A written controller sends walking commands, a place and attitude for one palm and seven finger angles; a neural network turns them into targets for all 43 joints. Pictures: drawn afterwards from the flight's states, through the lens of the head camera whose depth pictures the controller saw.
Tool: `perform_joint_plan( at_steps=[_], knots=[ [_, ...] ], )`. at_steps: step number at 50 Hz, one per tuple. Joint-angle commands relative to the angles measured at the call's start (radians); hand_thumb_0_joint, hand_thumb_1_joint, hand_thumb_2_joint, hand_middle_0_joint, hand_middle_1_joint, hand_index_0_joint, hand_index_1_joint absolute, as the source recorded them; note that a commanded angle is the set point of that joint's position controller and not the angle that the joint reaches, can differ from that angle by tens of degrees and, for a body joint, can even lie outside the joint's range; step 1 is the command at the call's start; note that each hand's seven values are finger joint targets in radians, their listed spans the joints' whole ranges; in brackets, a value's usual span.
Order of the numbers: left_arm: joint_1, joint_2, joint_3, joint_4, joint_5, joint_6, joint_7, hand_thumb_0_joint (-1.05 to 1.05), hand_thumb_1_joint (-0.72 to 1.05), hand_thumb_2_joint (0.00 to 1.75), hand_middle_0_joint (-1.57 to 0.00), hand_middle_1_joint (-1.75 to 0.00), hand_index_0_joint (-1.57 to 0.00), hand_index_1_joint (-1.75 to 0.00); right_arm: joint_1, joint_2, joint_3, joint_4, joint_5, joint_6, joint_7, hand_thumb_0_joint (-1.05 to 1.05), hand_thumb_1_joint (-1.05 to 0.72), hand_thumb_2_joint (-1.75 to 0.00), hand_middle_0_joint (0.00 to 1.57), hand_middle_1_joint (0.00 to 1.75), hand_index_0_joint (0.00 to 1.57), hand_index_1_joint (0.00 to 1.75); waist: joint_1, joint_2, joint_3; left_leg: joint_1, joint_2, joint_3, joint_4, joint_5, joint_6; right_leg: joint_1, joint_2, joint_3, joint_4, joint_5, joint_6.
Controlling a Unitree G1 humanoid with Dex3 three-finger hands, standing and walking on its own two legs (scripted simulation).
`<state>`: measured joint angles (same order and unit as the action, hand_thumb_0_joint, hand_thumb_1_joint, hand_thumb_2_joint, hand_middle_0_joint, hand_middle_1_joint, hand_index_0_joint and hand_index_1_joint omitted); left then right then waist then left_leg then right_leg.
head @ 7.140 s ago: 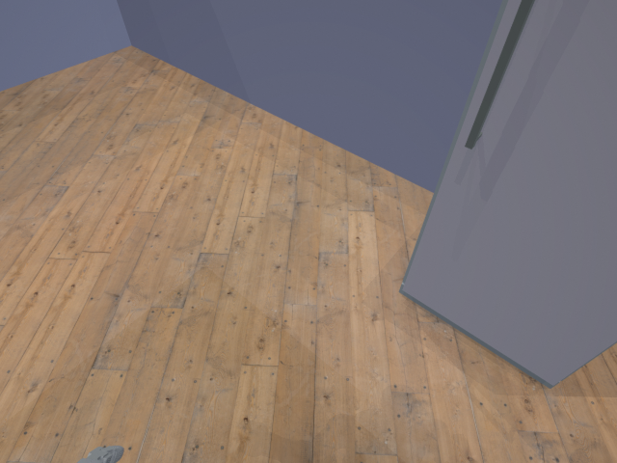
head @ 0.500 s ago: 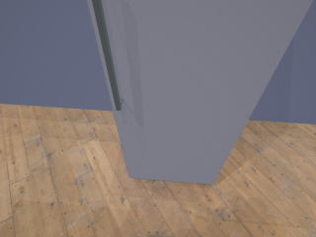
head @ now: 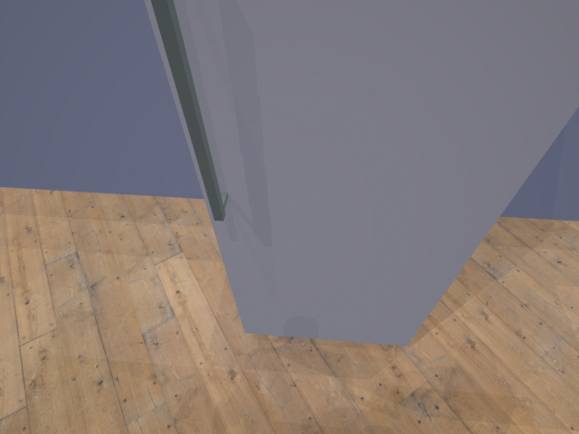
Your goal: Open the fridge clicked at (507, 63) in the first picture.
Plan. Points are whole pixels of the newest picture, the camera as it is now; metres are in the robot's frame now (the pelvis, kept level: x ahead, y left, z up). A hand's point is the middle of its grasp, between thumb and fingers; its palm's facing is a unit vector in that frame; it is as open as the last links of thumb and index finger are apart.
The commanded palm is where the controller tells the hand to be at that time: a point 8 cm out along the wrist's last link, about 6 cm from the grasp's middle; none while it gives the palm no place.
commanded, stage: come to a stop and stand still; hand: left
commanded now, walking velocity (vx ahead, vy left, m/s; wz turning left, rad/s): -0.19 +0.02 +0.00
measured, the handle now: (194, 97) +0.47 +0.14 +0.23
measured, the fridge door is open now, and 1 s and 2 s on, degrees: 0 0 0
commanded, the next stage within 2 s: look again from close up in 1.56 s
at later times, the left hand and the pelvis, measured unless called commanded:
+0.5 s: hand out of the picture +0.01 +0.20 -0.16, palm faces -0.02 -0.97 -0.24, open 7.4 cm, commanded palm none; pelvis -0.03 +0.01 +0.01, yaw -2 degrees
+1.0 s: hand out of the picture -0.02 +0.18 -0.16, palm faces -0.04 -0.98 -0.20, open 7.4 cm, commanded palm none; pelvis -0.02 +0.01 +0.01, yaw -2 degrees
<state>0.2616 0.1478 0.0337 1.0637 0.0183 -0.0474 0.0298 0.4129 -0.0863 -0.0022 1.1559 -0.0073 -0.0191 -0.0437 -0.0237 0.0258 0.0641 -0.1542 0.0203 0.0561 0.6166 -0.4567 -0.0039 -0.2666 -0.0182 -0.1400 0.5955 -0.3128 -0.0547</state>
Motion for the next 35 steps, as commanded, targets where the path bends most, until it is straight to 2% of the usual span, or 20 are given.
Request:
perform_joint_plan(
  at_steps=[1, 2, 3, 4, 5, 6, 7, 9, 13, 14, 15, 16, 17, 18, 20, 22, 25, 27, 32, 35],
  knots=[
    [0.086, 0.107, 0.013, -0.01, 0.002, 0.016, 0.029, 0.0, 0.9, 0.9, -0.2, -0.3, -0.2, -0.3, 0.03, -0.038, -0.02, -0.04, 0.013, 0.006, -0.005, 0.0, -0.9, -0.9, 0.2, 0.3, 0.2, 0.3, 0.02, -0.182, -0.056, -0.139, 0.05, -0.015, -0.042, 0.026, -0.011, 0.182, -0.284, 0.209, -0.098, 0.986, -0.137],
    [0.054, 0.11, 0.014, -0.021, -0.004, 0.024, 0.029, 0.0, 0.9, 0.9, -0.2, -0.3, -0.2, -0.3, 0.052, -0.036, -0.021, -0.025, 0.011, 0.008, -0.002, 0.0, -0.9, -0.9, 0.2, 0.3, 0.2, 0.3, 0.001, -0.142, -0.076, -0.066, 0.05, -0.002, -0.171, 0.189, -0.013, 0.151, -0.245, 0.18, -0.065, 0.846, -0.101],
    [0.038, 0.09, 0.016, -0.036, -0.009, 0.032, 0.028, 0.0, 0.9, 0.9, -0.2, -0.3, -0.2, -0.3, 0.06, -0.049, -0.026, -0.016, 0.004, 0.002, -0.005, 0.0, -0.9, -0.9, 0.2, 0.3, 0.2, 0.3, 0.002, -0.037, -0.082, 0.018, 0.083, -0.015, -0.234, 0.507, -0.001, 0.101, -0.178, 0.139, -0.015, 0.692, -0.049],
    [0.033, 0.086, 0.02, -0.058, -0.012, 0.041, 0.023, 0.0, 0.9, 0.9, -0.2, -0.3, -0.2, -0.3, 0.019, -0.094, -0.033, -0.034, -0.005, 0.003, -0.005, 0.0, -0.9, -0.9, 0.2, 0.3, 0.2, 0.3, 0.028, 0.075, -0.077, 0.036, 0.152, -0.048, -0.198, 0.763, 0.029, 0.048, -0.117, 0.104, -0.011, 0.488, 0.007],
    [0.007, 0.087, 0.022, -0.066, -0.005, 0.046, 0.024, 0.0, 0.9, 0.9, -0.2, -0.3, -0.2, -0.3, -0.009, -0.107, -0.036, -0.049, -0.007, 0.005, -0.005, 0.0, -0.9, -0.9, 0.2, 0.3, 0.2, 0.3, 0.025, 0.134, -0.035, -0.001, 0.176, -0.059, -0.206, 0.878, 0.055, 0.046, -0.083, 0.084, 0.018, 0.361, 0.03],
    [0.012, 0.084, 0.022, -0.065, -0.004, 0.051, 0.022, 0.0, 0.9, 0.9, -0.2, -0.3, -0.2, -0.3, -0.04, -0.118, -0.037, -0.062, -0.007, 0.006, -0.007, 0.0, -0.9, -0.9, 0.2, 0.3, 0.2, 0.3, 0.035, 0.13, -0.02, -0.017, 0.194, -0.078, -0.214, 0.896, 0.076, 0.04, -0.07, 0.083, 0.023, 0.253, 0.037],
    [0.027, 0.075, 0.02, -0.061, -0.004, 0.055, 0.02, 0.0, 0.9, 0.9, -0.2, -0.3, -0.2, -0.3, -0.069, -0.129, -0.04, -0.076, -0.008, 0.006, -0.009, 0.0, -0.9, -0.9, 0.2, 0.3, 0.2, 0.3, 0.043, 0.113, -0.019, -0.015, 0.203, -0.086, -0.215, 0.864, 0.086, 0.034, -0.064, 0.09, 0.011, 0.183, 0.038],
    [0.047, 0.073, 0.016, -0.051, 0.003, 0.051, 0.017, 0.0, 0.9, 0.9, -0.2, -0.3, -0.2, -0.3, -0.088, -0.135, -0.043, -0.085, -0.009, 0.004, -0.01, 0.0, -0.9, -0.9, 0.2, 0.3, 0.2, 0.3, 0.044, 0.037, -0.04, 0.014, 0.173, -0.065, -0.18, 0.818, 0.072, 0.047, -0.083, 0.109, -0.05, 0.311, 0.037],
    [0.043, 0.095, 0.008, -0.053, 0.005, 0.04, 0.014, 0.0, 0.9, 0.9, -0.2, -0.3, -0.2, -0.3, -0.092, -0.111, -0.036, -0.099, -0.008, 0.01, 0.0, 0.0, -0.9, -0.9, 0.2, 0.3, 0.2, 0.3, 0.023, -0.075, -0.078, -0.002, 0.108, -0.017, -0.188, 0.445, 0.024, 0.074, -0.143, 0.178, -0.123, 0.434, -0.001],
    [0.127, 0.156, 0.01, -0.025, -0.001, 0.036, 0.049, 0.0, 0.9, 0.9, -0.2, -0.3, -0.2, -0.3, -0.192, -0.218, -0.057, -0.175, 0.011, 0.004, 0.008, 0.0, -0.9, -0.9, 0.2, 0.3, 0.2, 0.3, 0.051, -0.047, -0.097, -0.037, 0.121, 0.027, 0.014, 0.479, -0.005, 0.09, -0.183, 0.227, -0.114, 0.838, 0.029],
    [0.09, 0.197, 0.018, -0.077, 0.002, 0.019, 0.044, 0.0, 0.9, 0.9, -0.2, -0.3, -0.2, -0.3, -0.137, -0.144, -0.049, -0.209, 0.008, 0.01, 0.018, 0.0, -0.9, -0.9, 0.2, 0.3, 0.2, 0.3, 0.014, -0.101, -0.171, -0.132, 0.052, 0.006, 0.005, 0.114, -0.001, 0.185, -0.252, 0.299, -0.11, 0.815, -0.038],
    [0.07, 0.188, 0.01, -0.088, 0.003, 0.014, 0.037, 0.0, 0.9, 0.9, -0.2, -0.3, -0.2, -0.3, -0.137, -0.132, -0.04, -0.211, 0.009, 0.015, 0.021, 0.0, -0.9, -0.9, 0.2, 0.3, 0.2, 0.3, 0.015, -0.121, -0.192, -0.118, 0.041, 0.006, -0.025, 0.03, -0.001, 0.176, -0.258, 0.297, -0.135, 0.685, -0.075],
    [0.036, 0.176, 0.006, -0.106, 0.005, 0.014, 0.034, 0.0, 0.9, 0.9, -0.2, -0.3, -0.2, -0.3, -0.106, -0.125, -0.037, -0.213, 0.008, 0.015, 0.024, 0.0, -0.9, -0.9, 0.2, 0.3, 0.2, 0.3, -0.01, -0.095, -0.18, -0.069, 0.031, 0.004, -0.099, 0.08, 0.003, 0.121, -0.233, 0.27, -0.142, 0.528, -0.079],
    [0.003, 0.167, 0.0, -0.107, -0.002, 0.012, 0.028, 0.0, 0.9, 0.9, -0.2, -0.3, -0.2, -0.3, -0.083, -0.123, -0.034, -0.201, 0.0, 0.009, 0.027, 0.0, -0.9, -0.9, 0.2, 0.3, 0.2, 0.3, -0.022, 0.006, -0.153, -0.003, 0.043, -0.002, -0.166, 0.193, 0.013, 0.064, -0.185, 0.225, -0.115, 0.425, -0.056],
    [-0.01, 0.145, -0.012, -0.107, -0.005, 0.028, 0.017, 0.0, 0.9, 0.9, -0.2, -0.3, -0.2, -0.3, -0.126, -0.158, -0.029, -0.216, -0.008, 0.006, 0.027, 0.0, -0.9, -0.9, 0.2, 0.3, 0.2, 0.3, 0.003, 0.099, -0.015, -0.069, 0.108, -0.075, -0.22, 0.266, 0.042, -0.024, -0.1, 0.175, -0.138, 0.149, -0.003],
    [0.006, 0.129, -0.022, -0.098, -0.002, 0.036, 0.01, 0.0, 0.9, 0.9, -0.2, -0.3, -0.2, -0.3, -0.143, -0.182, -0.022, -0.234, -0.008, 0.008, 0.027, 0.0, -0.9, -0.9, 0.2, 0.3, 0.2, 0.3, 0.019, 0.011, 0.062, -0.155, 0.116, -0.095, -0.278, 0.138, 0.052, -0.022, -0.072, 0.168, -0.18, 0.01, 0.009],
    [0.021, 0.133, -0.027, -0.087, -0.003, 0.031, 0.003, 0.0, 0.9, 0.9, -0.2, -0.3, -0.2, -0.3, -0.121, -0.19, -0.017, -0.229, -0.011, 0.005, 0.03, 0.0, -0.9, -0.9, 0.2, 0.3, 0.2, 0.3, 0.017, -0.049, 0.052, -0.135, 0.083, -0.076, -0.29, 0.086, 0.048, -0.02, -0.086, 0.196, -0.23, -0.059, 0.01],
    [0.022, 0.139, -0.024, -0.085, -0.003, 0.034, 0.001, 0.0, 0.9, 0.9, -0.2, -0.3, -0.2, -0.3, -0.099, -0.19, -0.016, -0.218, -0.015, 0.008, 0.031, 0.0, -0.9, -0.9, 0.2, 0.3, 0.2, 0.3, 0.012, -0.049, 0.064, -0.13, 0.075, -0.068, -0.299, 0.044, 0.048, -0.054, -0.087, 0.208, -0.253, -0.136, 0.009],
    [0.036, 0.142, -0.023, -0.071, -0.005, 0.031, -0.003, 0.0, 0.9, 0.9, -0.2, -0.3, -0.2, -0.3, -0.069, -0.19, -0.006, -0.188, -0.016, 0.003, 0.033, 0.0, -0.9, -0.9, 0.2, 0.3, 0.2, 0.3, 0.017, -0.065, 0.038, -0.136, 0.069, -0.065, -0.309, 0.051, 0.047, -0.026, -0.094, 0.211, -0.259, -0.143, 0.011],
    [0.043, 0.136, -0.025, -0.053, -0.007, 0.027, -0.003, 0.0, 0.9, 0.9, -0.2, -0.3, -0.2, -0.3, -0.052, -0.177, -0.001, -0.16, -0.015, -0.002, 0.031, 0.0, -0.9, -0.9, 0.2, 0.3, 0.2, 0.3, 0.019, -0.034, 0.028, -0.131, 0.072, -0.068, -0.313, 0.073, 0.046, -0.009, -0.097, 0.203, -0.251, -0.104, 0.008]
  ],
)
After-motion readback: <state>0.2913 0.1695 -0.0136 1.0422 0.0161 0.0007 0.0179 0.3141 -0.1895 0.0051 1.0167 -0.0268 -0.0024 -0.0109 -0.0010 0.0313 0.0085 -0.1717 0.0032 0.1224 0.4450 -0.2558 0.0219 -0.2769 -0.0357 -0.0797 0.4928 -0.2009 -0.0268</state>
